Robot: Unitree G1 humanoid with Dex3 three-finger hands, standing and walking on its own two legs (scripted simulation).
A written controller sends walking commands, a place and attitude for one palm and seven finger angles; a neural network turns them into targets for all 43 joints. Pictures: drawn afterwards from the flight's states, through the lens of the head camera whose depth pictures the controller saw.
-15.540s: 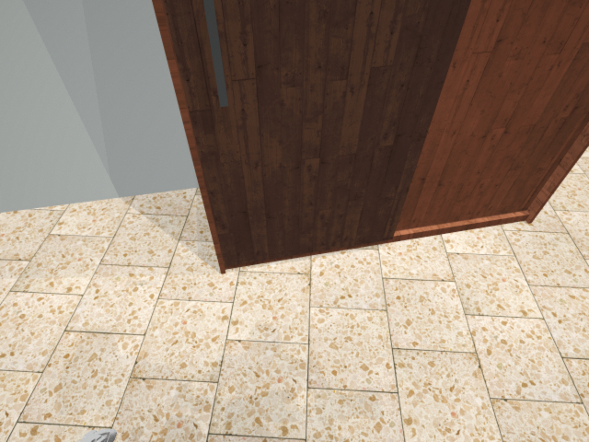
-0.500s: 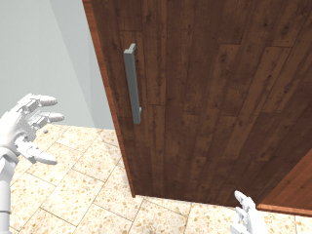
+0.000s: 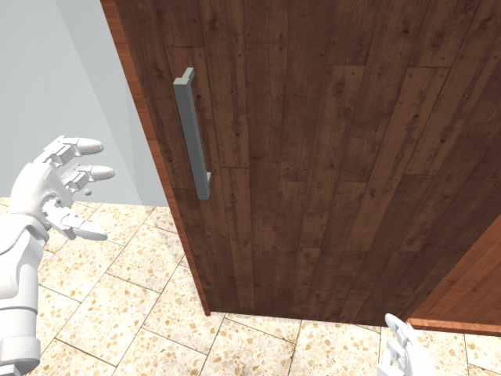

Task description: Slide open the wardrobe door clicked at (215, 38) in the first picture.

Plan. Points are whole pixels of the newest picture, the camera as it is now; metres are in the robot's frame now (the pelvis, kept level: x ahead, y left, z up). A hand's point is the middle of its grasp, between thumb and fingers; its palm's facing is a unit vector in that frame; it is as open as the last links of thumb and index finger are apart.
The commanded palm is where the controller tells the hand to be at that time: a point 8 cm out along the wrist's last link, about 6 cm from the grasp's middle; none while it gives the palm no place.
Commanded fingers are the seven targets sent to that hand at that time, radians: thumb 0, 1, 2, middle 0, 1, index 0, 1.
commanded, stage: move the hooked fingers beside the handle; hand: left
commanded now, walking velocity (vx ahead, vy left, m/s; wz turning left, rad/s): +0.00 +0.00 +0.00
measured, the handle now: (197, 140) +0.47 +0.13 +0.15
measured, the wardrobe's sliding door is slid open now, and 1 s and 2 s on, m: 0.00 0.00 0.00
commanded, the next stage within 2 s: none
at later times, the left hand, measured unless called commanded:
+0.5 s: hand (113, 178) +0.35 +0.24 +0.17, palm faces +0.00 -1.00 -0.02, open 14.0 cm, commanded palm +0.33 +0.29 +0.16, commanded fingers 0.00 -0.50 0.30 -0.30 -1.20 -0.30 -1.20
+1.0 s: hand (141, 160) +0.40 +0.21 +0.16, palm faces +0.00 -1.00 -0.01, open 14.0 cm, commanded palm +0.38 +0.26 +0.16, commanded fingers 0.00 -0.50 0.30 -0.30 -1.20 -0.30 -1.20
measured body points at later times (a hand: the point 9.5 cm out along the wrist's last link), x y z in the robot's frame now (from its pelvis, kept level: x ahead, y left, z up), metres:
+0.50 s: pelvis +0.01 +0.01 +0.00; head +0.00 -0.01 +0.45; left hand +0.35 +0.29 +0.17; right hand +0.17 -0.24 -0.08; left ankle +0.03 +0.10 -0.73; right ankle -0.01 -0.09 -0.73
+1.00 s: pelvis +0.01 +0.01 +0.00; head +0.01 +0.00 +0.45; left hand +0.39 +0.26 +0.17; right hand +0.13 -0.24 -0.10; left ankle +0.03 +0.10 -0.73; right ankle -0.01 -0.09 -0.73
